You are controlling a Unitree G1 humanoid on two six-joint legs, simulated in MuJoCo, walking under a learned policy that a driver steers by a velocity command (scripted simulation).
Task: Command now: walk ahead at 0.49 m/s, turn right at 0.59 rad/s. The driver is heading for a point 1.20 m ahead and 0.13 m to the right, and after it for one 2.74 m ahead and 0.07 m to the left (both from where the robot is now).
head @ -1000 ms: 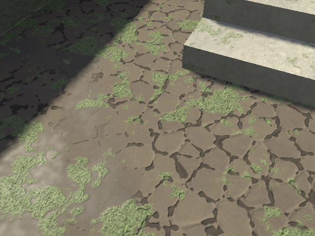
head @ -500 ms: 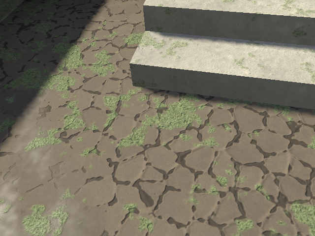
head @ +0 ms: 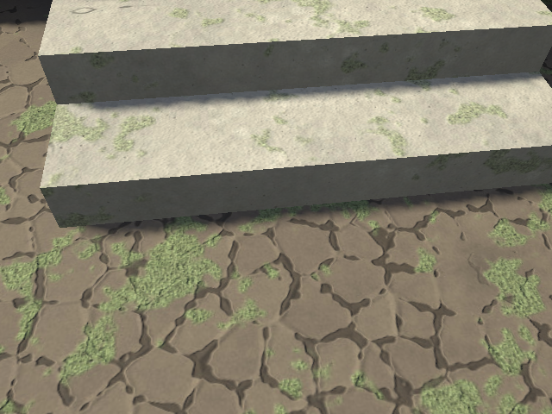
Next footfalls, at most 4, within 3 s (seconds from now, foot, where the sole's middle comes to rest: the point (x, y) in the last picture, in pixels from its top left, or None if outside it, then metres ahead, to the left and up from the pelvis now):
0.30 right None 0.31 -0.14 -0.78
0.86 left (302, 349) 0.64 -0.05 -0.78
1.36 right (348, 259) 0.91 -0.20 -0.78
1.96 left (243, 135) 1.24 0.11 -0.60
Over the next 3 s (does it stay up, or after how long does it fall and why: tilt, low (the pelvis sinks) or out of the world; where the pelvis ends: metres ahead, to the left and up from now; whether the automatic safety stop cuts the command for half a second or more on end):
stays up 1.21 0.01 0.18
